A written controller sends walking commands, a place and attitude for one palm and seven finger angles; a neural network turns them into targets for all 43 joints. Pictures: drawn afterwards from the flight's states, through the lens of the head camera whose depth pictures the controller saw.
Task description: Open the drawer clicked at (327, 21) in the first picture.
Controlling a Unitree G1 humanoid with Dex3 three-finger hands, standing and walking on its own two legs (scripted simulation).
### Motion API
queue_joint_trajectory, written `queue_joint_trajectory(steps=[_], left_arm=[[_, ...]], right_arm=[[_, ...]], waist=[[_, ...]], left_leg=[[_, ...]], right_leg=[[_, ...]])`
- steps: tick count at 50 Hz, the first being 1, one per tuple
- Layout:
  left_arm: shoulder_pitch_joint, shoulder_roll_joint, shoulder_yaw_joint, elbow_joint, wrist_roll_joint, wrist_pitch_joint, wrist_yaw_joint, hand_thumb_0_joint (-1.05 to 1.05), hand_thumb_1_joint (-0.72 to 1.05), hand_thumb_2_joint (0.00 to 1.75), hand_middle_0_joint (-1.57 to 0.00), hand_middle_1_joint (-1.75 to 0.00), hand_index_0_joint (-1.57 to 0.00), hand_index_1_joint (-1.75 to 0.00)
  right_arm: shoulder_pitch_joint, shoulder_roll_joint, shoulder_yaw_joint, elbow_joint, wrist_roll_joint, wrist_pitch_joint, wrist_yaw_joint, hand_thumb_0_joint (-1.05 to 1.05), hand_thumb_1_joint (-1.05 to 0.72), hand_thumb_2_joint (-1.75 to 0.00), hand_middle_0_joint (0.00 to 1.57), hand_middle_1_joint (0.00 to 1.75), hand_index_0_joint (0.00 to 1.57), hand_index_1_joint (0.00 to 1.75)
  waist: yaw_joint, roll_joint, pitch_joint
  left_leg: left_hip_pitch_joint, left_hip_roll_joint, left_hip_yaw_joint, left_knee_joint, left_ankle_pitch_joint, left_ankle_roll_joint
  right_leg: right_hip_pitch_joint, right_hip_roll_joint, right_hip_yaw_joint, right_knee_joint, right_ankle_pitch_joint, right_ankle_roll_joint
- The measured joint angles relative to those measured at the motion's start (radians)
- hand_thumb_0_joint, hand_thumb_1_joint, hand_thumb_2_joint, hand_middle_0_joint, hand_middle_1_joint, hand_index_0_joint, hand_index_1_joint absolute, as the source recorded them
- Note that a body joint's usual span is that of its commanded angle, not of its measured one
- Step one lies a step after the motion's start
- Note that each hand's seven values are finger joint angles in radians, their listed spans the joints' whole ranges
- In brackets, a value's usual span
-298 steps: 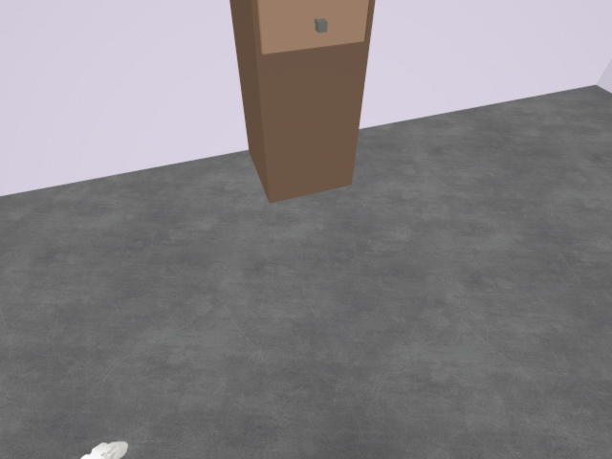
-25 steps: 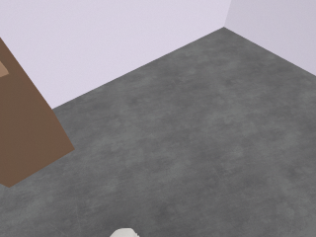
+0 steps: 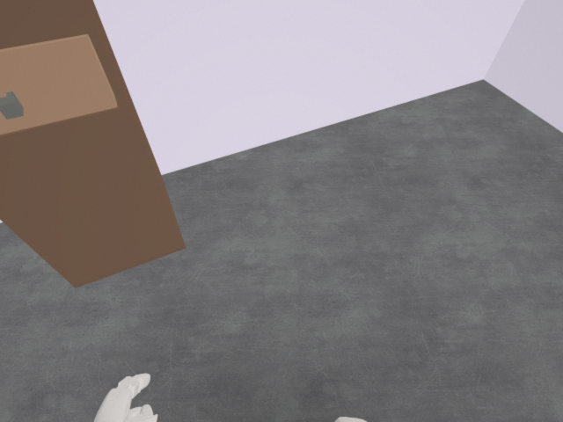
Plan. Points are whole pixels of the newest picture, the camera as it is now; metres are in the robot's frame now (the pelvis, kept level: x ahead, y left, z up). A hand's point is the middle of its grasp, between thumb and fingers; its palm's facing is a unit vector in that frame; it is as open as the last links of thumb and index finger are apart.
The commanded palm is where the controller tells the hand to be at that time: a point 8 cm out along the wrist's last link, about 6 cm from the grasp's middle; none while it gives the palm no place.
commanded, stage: turn to face it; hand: left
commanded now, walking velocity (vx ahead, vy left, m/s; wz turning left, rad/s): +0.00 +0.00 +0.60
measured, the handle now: (10, 102) +0.71 +0.60 +0.03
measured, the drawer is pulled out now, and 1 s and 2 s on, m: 0.00 0.00 0.00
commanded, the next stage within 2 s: take the last steps up to it in 0.56 s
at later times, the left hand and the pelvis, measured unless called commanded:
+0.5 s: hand out of the picture -0.06 +0.21 -0.17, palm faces +0.32 -0.91 -0.25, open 7.4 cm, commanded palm none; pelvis -0.03 +0.00 -0.01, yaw +17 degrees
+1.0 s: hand out of the picture -0.02 +0.23 -0.16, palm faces +0.36 -0.91 -0.20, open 7.4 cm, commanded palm none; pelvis -0.02 +0.02 +0.00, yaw +21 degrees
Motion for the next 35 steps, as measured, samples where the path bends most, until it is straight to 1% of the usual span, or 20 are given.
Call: queue_joint_trajectory(steps=[2,3,4,5,6,7,8,10,13,16,20,23,25,26,27,28,29,30,33,35], left_arm=[[-0.005,-0.011,-0.007,-0.013,-0.004,-0.010,0.000,0.01,0.91,0.90,-0.20,-0.30,-0.20,-0.30],[-0.002,-0.014,-0.011,-0.021,-0.004,-0.018,0.000,0.01,0.91,0.90,-0.20,-0.30,-0.20,-0.30],[0.001,-0.021,-0.014,-0.024,-0.002,-0.029,0.002,0.01,0.91,0.90,-0.20,-0.30,-0.20,-0.30],[0.003,-0.031,-0.019,-0.025,0.003,-0.035,0.003,0.01,0.91,0.90,-0.20,-0.30,-0.20,-0.30],[0.010,-0.037,-0.027,-0.026,0.006,-0.037,0.003,0.01,0.91,0.90,-0.20,-0.30,-0.20,-0.30],[0.019,-0.044,-0.032,-0.026,0.007,-0.037,0.004,0.01,0.91,0.90,-0.20,-0.30,-0.20,-0.30],[0.030,-0.050,-0.034,-0.025,0.008,-0.035,0.005,0.01,0.90,0.90,-0.20,-0.30,-0.20,-0.30],[0.051,-0.056,-0.035,-0.018,0.009,-0.030,0.006,0.01,0.90,0.90,-0.20,-0.30,-0.21,-0.30],[0.076,-0.058,-0.036,-0.005,0.010,-0.030,0.005,0.01,0.90,0.90,-0.20,-0.30,-0.21,-0.30],[0.098,-0.057,-0.034,0.007,0.014,-0.031,0.005,0.01,0.90,0.90,-0.20,-0.30,-0.21,-0.30],[0.127,-0.045,-0.029,0.025,0.022,-0.032,0.002,0.01,0.90,0.90,-0.20,-0.30,-0.21,-0.30],[0.148,-0.026,-0.022,0.045,0.027,-0.032,-0.001,0.01,0.90,0.90,-0.20,-0.30,-0.21,-0.30],[0.166,-0.011,-0.014,0.062,0.024,-0.028,-0.001,0.01,0.90,0.90,-0.20,-0.30,-0.21,-0.30],[0.178,-0.002,-0.010,0.069,0.019,-0.023,-0.001,0.01,0.90,0.90,-0.20,-0.30,-0.21,-0.30],[0.180,0.013,-0.004,0.081,0.015,-0.014,0.000,0.01,0.90,0.90,-0.20,-0.30,-0.21,-0.30],[0.180,0.025,-0.001,0.094,0.013,-0.002,0.003,0.01,0.90,0.90,-0.20,-0.30,-0.21,-0.30],[0.181,0.033,0.002,0.104,0.013,0.010,0.006,0.01,0.90,0.90,-0.20,-0.30,-0.20,-0.30],[0.181,0.039,0.004,0.115,0.013,0.019,0.009,0.01,0.91,0.90,-0.20,-0.30,-0.20,-0.30],[0.171,0.041,0.006,0.134,0.011,0.022,0.004,0.01,0.91,0.90,-0.20,-0.30,-0.20,-0.30],[0.162,0.037,0.004,0.134,0.010,0.014,-0.001,0.01,0.91,0.90,-0.20,-0.30,-0.20,-0.30]], right_arm=[[0.009,-0.008,-0.006,0.004,0.002,0.006,0.000,0.00,-0.91,-0.89,0.21,0.30,0.20,0.30],[0.016,-0.012,-0.010,0.005,0.005,0.008,0.001,0.00,-0.91,-0.89,0.21,0.30,0.20,0.30],[0.021,-0.020,-0.015,0.007,0.010,0.010,0.002,0.00,-0.91,-0.89,0.21,0.30,0.20,0.30],[0.020,-0.028,-0.021,0.012,0.012,0.014,0.001,0.00,-0.91,-0.89,0.21,0.30,0.20,0.30],[0.021,-0.035,-0.027,0.014,0.011,0.020,0.001,0.00,-0.91,-0.89,0.21,0.30,0.20,0.30],[0.024,-0.041,-0.032,0.016,0.009,0.025,0.002,0.00,-0.91,-0.89,0.21,0.30,0.20,0.30],[0.027,-0.046,-0.036,0.018,0.007,0.030,0.005,0.00,-0.91,-0.89,0.21,0.30,0.20,0.30],[0.028,-0.055,-0.041,0.022,0.003,0.037,0.014,0.00,-0.91,-0.89,0.20,0.30,0.20,0.30],[0.028,-0.062,-0.044,0.024,0.002,0.043,0.022,0.00,-0.91,-0.89,0.20,0.30,0.20,0.30],[0.021,-0.062,-0.041,0.030,0.002,0.050,0.025,0.00,-0.91,-0.89,0.20,0.30,0.19,0.30],[-0.011,-0.057,-0.031,0.035,0.006,0.051,0.024,0.00,-0.91,-0.89,0.20,0.30,0.19,0.30],[-0.046,-0.050,-0.020,0.028,0.013,0.040,0.019,0.00,-0.91,-0.89,0.20,0.30,0.19,0.30],[-0.066,-0.044,-0.011,0.017,0.015,0.024,0.017,0.00,-0.91,-0.89,0.20,0.30,0.19,0.30],[-0.071,-0.042,-0.007,0.010,0.015,0.012,0.017,0.00,-0.91,-0.89,0.20,0.30,0.19,0.30],[-0.082,-0.030,-0.005,0.009,0.013,0.000,0.015,0.00,-0.91,-0.89,0.20,0.30,0.19,0.30],[-0.089,-0.018,0.001,0.004,0.012,-0.007,0.014,0.00,-0.91,-0.89,0.20,0.30,0.19,0.30],[-0.092,-0.008,0.008,0.001,0.011,-0.013,0.012,0.00,-0.91,-0.89,0.20,0.30,0.19,0.30],[-0.093,0.001,0.014,0.000,0.009,-0.018,0.007,0.00,-0.91,-0.89,0.20,0.30,0.19,0.30],[-0.091,0.019,0.027,0.002,0.008,-0.022,-0.009,0.00,-0.91,-0.89,0.20,0.30,0.20,0.30],[-0.089,0.028,0.033,0.009,0.010,-0.026,-0.014,0.00,-0.91,-0.89,0.20,0.30,0.20,0.30]], waist=[[-0.006,0.014,-0.003],[-0.007,0.018,-0.008],[-0.005,0.031,-0.009],[-0.005,0.048,-0.005],[-0.009,0.055,-0.004],[-0.012,0.058,-0.006],[-0.011,0.057,-0.009],[-0.011,0.053,-0.011],[-0.010,0.043,-0.010],[0.001,0.027,-0.005],[0.029,0.002,0.011],[0.054,-0.018,0.023],[0.063,-0.029,0.023],[0.065,-0.032,0.018],[0.068,-0.053,0.021],[0.073,-0.066,0.023],[0.078,-0.072,0.022],[0.080,-0.073,0.019],[0.078,-0.062,0.010],[0.079,-0.056,0.006]], left_leg=[[-0.020,-0.007,-0.024,0.025,-0.006,-0.014],[-0.034,-0.014,-0.034,0.047,-0.013,-0.022],[-0.052,-0.015,-0.045,0.082,-0.028,-0.031],[-0.079,-0.012,-0.045,0.154,-0.106,-0.043],[-0.114,-0.014,-0.027,0.256,-0.182,-0.053],[-0.149,-0.013,-0.005,0.362,-0.220,-0.060],[-0.178,-0.007,0.019,0.456,-0.229,-0.066],[-0.217,0.021,0.059,0.601,-0.193,-0.080],[-0.236,0.065,0.083,0.686,-0.137,-0.097],[-0.212,0.100,0.095,0.641,-0.135,-0.109],[-0.139,0.118,0.123,0.462,-0.192,-0.111],[-0.075,0.111,0.150,0.313,-0.213,-0.100],[-0.013,0.101,0.170,0.170,-0.149,-0.090],[0.019,0.098,0.177,0.094,-0.100,-0.068],[0.017,0.084,0.182,0.094,-0.101,-0.037],[0.013,0.077,0.182,0.107,-0.110,-0.016],[0.016,0.076,0.181,0.108,-0.116,-0.002],[0.025,0.076,0.178,0.096,-0.113,0.006],[0.056,0.075,0.160,0.033,-0.078,0.015],[0.076,0.069,0.154,-0.008,-0.052,0.021]], right_leg=[[0.053,0.017,-0.005,-0.116,0.046,-0.009],[0.092,0.020,-0.009,-0.203,0.098,-0.013],[0.115,0.025,-0.020,-0.255,0.137,-0.040],[0.117,0.030,-0.036,-0.249,0.143,-0.070],[0.120,0.024,-0.052,-0.241,0.138,-0.092],[0.129,0.014,-0.067,-0.243,0.134,-0.106],[0.141,0.003,-0.079,-0.254,0.133,-0.111],[0.165,-0.014,-0.101,-0.281,0.142,-0.113],[0.186,-0.037,-0.137,-0.305,0.153,-0.110],[0.192,-0.059,-0.170,-0.312,0.154,-0.105],[0.182,-0.089,-0.202,-0.299,0.150,-0.092],[0.160,-0.111,-0.219,-0.269,0.141,-0.074],[0.141,-0.126,-0.230,-0.231,0.125,-0.055],[0.125,-0.133,-0.235,-0.197,0.109,-0.044],[0.100,-0.141,-0.213,-0.138,0.058,-0.035],[0.072,-0.131,-0.174,-0.064,-0.016,-0.031],[0.044,-0.114,-0.141,0.012,-0.069,-0.030],[0.020,-0.097,-0.119,0.081,-0.092,-0.028],[-0.033,-0.065,-0.080,0.227,-0.051,-0.023],[-0.052,-0.057,-0.065,0.265,-0.010,-0.017]])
